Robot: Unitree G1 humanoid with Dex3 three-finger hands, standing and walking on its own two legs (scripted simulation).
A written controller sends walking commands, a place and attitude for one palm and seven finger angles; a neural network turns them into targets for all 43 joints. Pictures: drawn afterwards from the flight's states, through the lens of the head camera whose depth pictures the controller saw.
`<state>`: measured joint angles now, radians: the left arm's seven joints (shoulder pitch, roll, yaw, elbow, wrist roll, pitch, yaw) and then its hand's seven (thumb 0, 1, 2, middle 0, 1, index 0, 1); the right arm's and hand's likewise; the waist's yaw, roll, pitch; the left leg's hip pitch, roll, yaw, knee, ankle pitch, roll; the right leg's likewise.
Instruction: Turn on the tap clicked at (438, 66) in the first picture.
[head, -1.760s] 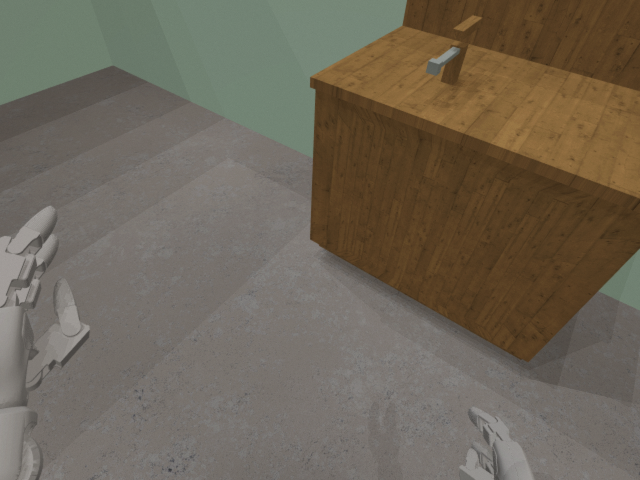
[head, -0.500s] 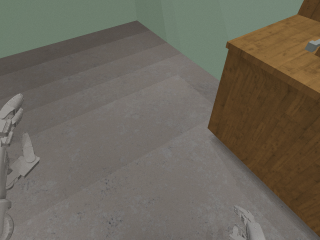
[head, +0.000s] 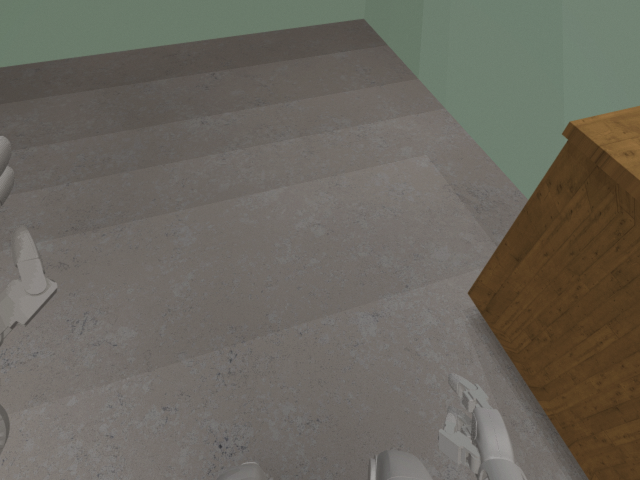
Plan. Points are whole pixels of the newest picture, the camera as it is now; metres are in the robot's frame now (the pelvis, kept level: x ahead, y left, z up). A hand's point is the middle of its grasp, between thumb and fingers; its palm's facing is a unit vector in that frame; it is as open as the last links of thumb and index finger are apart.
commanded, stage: walk to a spot facing it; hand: left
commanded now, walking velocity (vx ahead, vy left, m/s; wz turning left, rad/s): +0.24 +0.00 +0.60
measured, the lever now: out of the picture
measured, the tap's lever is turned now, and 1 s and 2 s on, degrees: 0 0 0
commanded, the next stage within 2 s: none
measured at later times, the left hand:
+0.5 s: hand (20, 277) +0.25 +0.25 +0.20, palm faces +0.61 -0.68 -0.41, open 7.4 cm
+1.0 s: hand out of the picture +0.16 +0.25 +0.19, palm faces +0.81 -0.44 -0.39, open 7.4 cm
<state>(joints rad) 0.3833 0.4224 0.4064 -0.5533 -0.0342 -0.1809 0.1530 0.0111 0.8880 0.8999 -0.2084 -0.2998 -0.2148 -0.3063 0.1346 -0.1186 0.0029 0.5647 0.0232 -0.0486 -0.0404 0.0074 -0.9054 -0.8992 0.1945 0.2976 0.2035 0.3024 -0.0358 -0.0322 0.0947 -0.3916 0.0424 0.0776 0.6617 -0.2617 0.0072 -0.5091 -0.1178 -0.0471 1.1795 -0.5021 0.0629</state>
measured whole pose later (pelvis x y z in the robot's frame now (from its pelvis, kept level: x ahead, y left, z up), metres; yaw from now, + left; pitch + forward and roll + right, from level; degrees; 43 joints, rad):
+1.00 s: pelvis +0.11 -0.07 +0.02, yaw +36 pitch +0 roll +2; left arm 0.45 0.34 0.32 -0.53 -0.03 -0.14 0.16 0.01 0.89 0.90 -0.21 -0.30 -0.22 -0.31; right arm 0.18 -0.22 -0.01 0.61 -0.01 -0.04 -0.09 0.01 -0.90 -0.90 0.20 0.30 0.21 0.30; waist 0.00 -0.02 0.06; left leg -0.40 0.03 0.09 0.88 -0.47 -0.04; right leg -0.25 -0.16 -0.22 0.56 -0.30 0.01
